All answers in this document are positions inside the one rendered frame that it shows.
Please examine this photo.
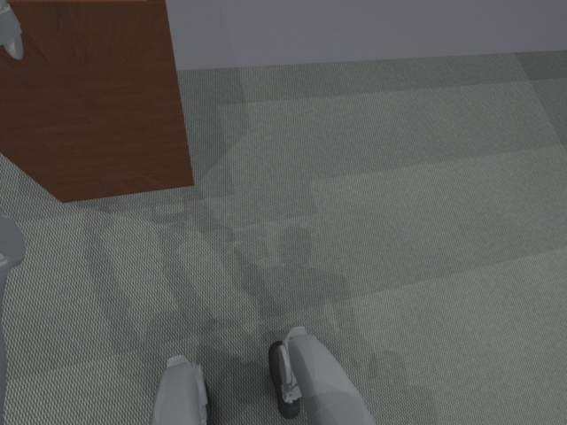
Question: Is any robot right shin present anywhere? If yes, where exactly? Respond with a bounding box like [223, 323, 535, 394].
[279, 327, 318, 403]

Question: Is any robot left hand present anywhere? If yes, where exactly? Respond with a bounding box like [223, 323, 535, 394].
[0, 0, 23, 59]

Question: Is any right robot foot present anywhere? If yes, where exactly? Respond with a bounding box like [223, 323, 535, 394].
[268, 341, 300, 420]

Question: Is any cabinet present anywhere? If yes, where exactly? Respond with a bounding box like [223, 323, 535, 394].
[0, 0, 194, 204]

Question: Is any left robot upper arm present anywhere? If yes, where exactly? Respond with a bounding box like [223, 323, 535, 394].
[0, 207, 26, 425]

